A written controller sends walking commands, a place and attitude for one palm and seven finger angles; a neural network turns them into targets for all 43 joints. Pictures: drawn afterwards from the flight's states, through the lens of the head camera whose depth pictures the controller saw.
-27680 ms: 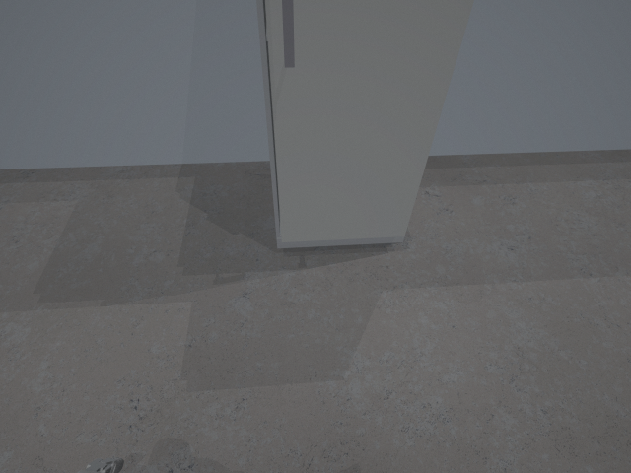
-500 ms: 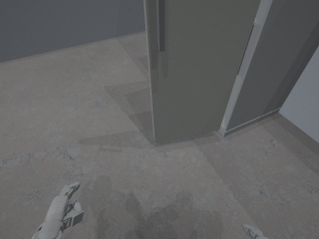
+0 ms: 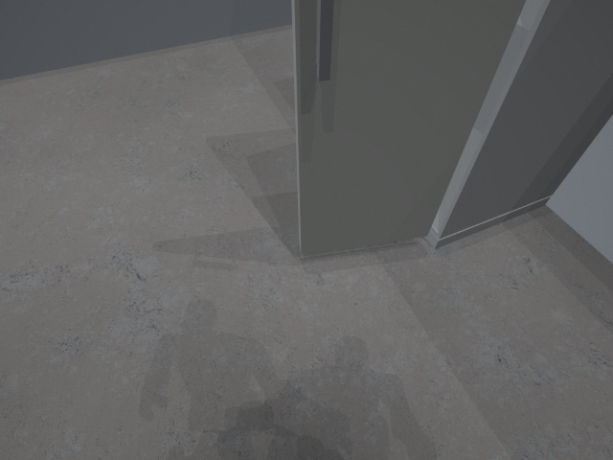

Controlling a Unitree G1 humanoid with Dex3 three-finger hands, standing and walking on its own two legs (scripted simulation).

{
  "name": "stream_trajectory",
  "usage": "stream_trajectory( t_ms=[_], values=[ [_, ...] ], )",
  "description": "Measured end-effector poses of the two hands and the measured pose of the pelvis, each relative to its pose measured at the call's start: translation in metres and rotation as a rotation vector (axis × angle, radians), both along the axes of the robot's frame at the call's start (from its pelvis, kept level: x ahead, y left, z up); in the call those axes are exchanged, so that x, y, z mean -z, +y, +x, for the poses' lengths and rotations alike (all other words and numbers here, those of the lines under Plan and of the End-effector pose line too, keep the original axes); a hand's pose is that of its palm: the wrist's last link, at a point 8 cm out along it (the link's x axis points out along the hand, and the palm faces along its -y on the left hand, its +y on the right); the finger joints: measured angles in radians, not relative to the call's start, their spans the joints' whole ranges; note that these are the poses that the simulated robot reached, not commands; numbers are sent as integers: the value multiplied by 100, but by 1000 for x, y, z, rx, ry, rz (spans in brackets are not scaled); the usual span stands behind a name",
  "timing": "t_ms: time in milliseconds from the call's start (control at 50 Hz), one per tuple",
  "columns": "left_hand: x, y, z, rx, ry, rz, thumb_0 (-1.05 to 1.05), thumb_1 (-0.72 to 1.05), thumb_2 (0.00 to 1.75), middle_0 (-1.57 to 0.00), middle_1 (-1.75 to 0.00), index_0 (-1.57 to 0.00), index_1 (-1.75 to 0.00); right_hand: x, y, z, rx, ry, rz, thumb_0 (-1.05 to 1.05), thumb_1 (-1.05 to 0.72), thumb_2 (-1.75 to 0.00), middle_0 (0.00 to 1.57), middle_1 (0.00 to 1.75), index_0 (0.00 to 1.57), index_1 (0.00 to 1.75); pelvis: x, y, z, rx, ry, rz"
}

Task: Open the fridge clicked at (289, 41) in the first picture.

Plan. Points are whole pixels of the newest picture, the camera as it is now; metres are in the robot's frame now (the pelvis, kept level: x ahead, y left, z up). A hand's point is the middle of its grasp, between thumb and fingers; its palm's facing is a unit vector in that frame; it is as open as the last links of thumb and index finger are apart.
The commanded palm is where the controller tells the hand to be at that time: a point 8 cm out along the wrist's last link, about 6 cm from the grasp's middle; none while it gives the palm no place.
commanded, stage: let the arm hang, fingers relaxed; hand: left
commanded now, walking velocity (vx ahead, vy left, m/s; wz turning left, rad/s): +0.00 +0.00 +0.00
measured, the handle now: out of the picture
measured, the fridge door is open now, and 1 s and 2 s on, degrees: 76 76 76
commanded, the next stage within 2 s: look to check the result in 0.42 s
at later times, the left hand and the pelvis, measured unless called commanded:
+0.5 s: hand out of the picture +0.12 +0.26 -0.15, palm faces -0.05 -0.94 -0.34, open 7.4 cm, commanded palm none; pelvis +0.02 +0.01 +0.01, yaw +0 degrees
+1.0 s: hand out of the picture +0.12 +0.26 -0.15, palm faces -0.05 -0.94 -0.35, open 7.4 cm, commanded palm none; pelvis +0.04 +0.00 +0.01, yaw +0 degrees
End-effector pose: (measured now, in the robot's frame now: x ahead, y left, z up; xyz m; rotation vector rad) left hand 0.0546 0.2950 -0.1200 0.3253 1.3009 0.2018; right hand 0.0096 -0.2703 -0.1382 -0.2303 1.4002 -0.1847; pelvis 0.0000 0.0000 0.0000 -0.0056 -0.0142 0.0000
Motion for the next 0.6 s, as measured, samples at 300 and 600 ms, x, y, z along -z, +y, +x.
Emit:
stream_trajectory(
  t_ms=[300,600],
  values=[
    [-15,10,65,67,-137,2,0,91,90,-20,-30,-21,-30,-24,-16,94,-65,-208,-63,0,-90,-90,20,30,20,30,-5,10,12,9,-6,9],
    [-6,8,54,44,-63,-12,0,90,90,-20,-30,-21,-30,-27,-19,107,-82,-175,-71,0,-90,-90,20,30,21,30,-7,7,27,5,1,8]
  ],
)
